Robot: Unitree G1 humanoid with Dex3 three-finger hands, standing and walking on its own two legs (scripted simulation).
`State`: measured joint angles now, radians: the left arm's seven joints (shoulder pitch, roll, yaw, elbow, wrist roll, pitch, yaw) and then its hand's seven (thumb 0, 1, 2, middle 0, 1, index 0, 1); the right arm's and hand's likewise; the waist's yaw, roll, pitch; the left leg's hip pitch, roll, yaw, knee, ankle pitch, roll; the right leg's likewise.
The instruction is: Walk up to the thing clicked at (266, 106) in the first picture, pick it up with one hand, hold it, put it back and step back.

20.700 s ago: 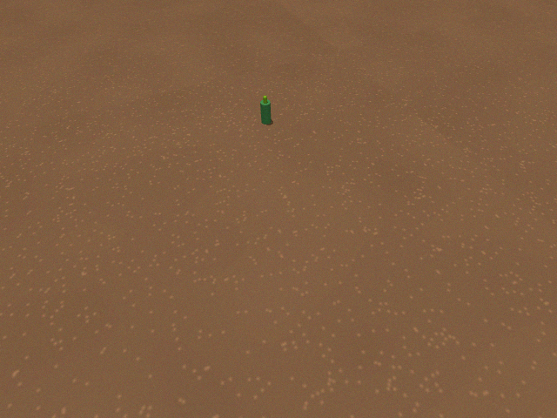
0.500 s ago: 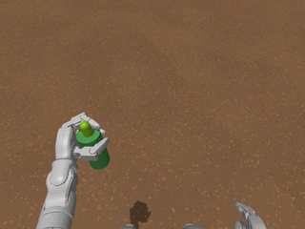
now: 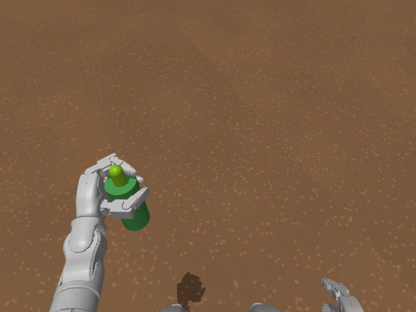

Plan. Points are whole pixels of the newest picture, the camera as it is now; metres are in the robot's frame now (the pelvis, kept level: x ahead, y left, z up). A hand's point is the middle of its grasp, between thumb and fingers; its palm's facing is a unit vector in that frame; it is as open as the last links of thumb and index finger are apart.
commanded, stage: hold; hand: left
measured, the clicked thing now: (126, 196) +0.33 +0.18 +0.02
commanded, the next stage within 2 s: crouch in 0.44 s
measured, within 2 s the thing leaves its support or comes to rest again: neither
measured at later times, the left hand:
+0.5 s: hand (125, 191) +0.32 +0.17 +0.05, palm faces +0.07 -1.00 -0.01, open 6.8 cm
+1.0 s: hand (137, 212) +0.33 +0.18 -0.07, palm faces +0.07 -1.00 +0.00, open 6.8 cm
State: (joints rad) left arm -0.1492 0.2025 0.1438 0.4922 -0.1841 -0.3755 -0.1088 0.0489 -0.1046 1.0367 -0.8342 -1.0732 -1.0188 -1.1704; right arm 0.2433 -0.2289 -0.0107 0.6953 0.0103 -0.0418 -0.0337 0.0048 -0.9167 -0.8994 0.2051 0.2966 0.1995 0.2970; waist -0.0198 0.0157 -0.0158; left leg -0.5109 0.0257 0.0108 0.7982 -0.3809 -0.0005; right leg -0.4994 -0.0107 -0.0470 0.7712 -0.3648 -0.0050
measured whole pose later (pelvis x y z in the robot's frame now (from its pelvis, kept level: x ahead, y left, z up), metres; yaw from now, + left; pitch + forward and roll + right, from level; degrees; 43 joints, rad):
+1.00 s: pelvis -0.02 +0.00 -0.06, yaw +0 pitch +18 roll -1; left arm -0.27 0.22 0.21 0.76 -0.17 -0.61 -0.16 0.05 -0.10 1.03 -0.83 -1.08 -1.02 -1.17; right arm 0.20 -0.25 -0.03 0.69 -0.02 -0.10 0.01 0.00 -0.89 -0.90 0.21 0.30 0.20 0.30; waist -0.05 -0.02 -0.10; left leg -0.98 0.03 -0.01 1.16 -0.49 0.00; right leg -0.96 -0.02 -0.06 1.13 -0.48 -0.01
